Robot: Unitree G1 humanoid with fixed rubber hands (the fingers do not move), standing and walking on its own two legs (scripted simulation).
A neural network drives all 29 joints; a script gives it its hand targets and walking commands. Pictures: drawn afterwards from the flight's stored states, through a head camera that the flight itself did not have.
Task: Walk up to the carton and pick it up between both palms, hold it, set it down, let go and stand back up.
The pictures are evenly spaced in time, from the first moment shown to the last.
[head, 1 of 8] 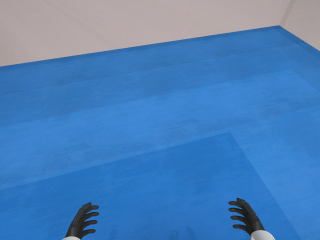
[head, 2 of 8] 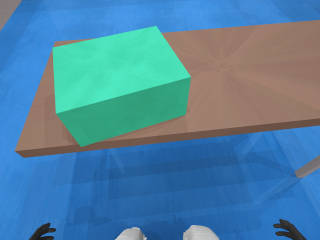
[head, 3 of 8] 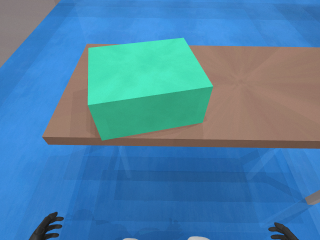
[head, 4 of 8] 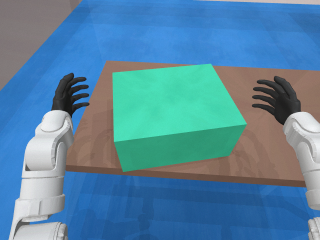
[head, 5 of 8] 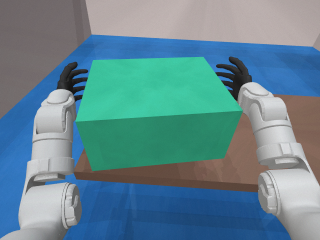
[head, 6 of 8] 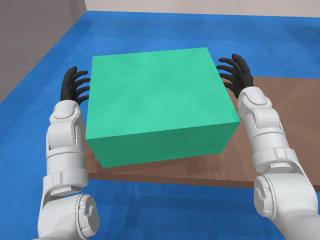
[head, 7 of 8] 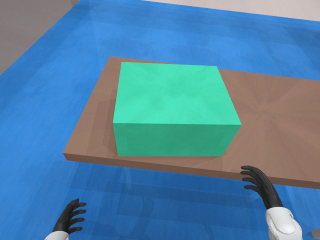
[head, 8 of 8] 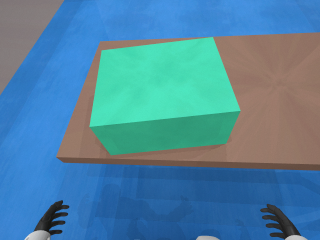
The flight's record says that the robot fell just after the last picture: no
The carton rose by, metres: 0.17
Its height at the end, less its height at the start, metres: +0.00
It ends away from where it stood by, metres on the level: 0.01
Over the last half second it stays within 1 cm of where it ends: yes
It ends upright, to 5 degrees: yes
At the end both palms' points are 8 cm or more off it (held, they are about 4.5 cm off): yes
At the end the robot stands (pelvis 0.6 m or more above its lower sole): yes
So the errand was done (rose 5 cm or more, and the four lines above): yes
